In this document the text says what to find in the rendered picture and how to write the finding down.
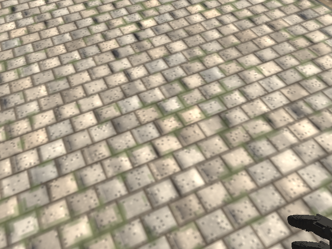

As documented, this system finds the robot right hand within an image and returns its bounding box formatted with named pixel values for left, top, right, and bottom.
left=287, top=214, right=332, bottom=249

